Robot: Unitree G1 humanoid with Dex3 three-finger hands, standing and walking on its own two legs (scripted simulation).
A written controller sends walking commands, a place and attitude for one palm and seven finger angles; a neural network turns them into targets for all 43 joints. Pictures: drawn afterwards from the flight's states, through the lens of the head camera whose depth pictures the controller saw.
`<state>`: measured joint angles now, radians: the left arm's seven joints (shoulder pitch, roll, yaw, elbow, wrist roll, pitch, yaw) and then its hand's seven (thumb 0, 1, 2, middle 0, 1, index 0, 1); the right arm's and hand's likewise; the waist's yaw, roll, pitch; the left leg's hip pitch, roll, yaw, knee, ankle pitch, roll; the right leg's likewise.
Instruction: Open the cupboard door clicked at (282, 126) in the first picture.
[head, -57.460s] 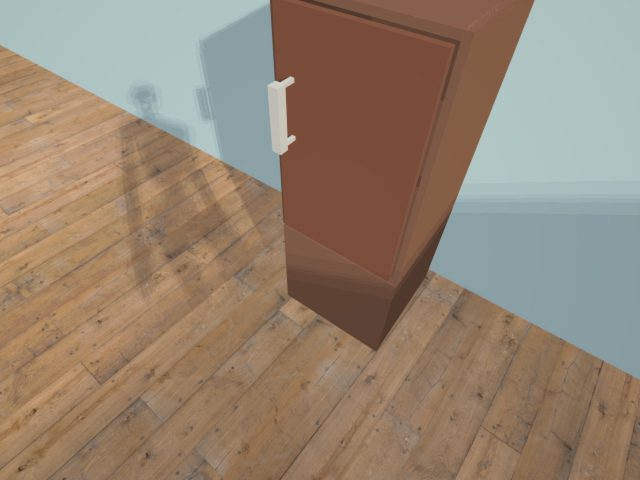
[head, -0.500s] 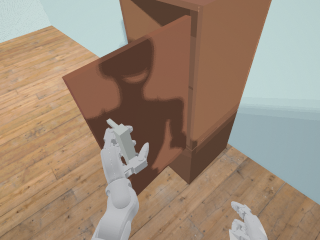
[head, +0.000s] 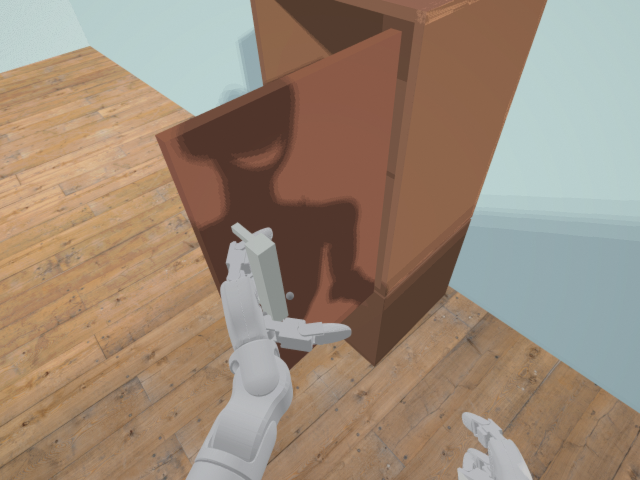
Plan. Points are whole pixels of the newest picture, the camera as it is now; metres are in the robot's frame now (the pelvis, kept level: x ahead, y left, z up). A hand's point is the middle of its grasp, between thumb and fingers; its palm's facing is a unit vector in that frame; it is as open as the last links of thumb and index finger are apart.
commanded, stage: open thumb and fingers to let go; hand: left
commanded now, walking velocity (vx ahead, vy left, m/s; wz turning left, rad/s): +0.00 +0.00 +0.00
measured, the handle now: (258, 274) +0.36 +0.10 +0.08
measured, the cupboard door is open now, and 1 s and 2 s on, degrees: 91 94 93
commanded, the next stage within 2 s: slide the hand sideways off the handle in 0.02 s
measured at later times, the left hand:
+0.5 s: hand (289, 325) +0.28 +0.05 +0.08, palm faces -0.07 -1.00 +0.02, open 16.3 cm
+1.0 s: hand (249, 357) +0.24 +0.09 +0.08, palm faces -0.03 -1.00 +0.02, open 16.0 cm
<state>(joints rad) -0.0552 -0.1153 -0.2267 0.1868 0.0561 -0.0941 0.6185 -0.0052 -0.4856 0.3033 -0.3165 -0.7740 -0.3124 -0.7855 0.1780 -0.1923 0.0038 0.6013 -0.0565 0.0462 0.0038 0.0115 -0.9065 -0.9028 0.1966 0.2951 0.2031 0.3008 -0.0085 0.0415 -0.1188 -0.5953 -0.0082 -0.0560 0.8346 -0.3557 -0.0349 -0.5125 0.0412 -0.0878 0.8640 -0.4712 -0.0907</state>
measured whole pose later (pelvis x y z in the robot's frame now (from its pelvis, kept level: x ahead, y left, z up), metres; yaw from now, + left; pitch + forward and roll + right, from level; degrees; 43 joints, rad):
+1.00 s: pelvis +0.01 +0.04 -0.01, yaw -3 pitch +7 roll +0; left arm 0.38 0.05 -0.28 -0.21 0.00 -0.20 0.19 -0.01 -0.50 0.30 -0.21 -0.33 -0.21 -0.33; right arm 0.22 -0.19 0.04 0.41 -0.01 0.06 0.02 0.01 -0.91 -0.90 0.20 0.30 0.20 0.30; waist 0.00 0.03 -0.10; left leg -0.62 -0.01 0.00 0.92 -0.42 0.02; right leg -0.53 0.03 -0.03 0.91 -0.51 -0.04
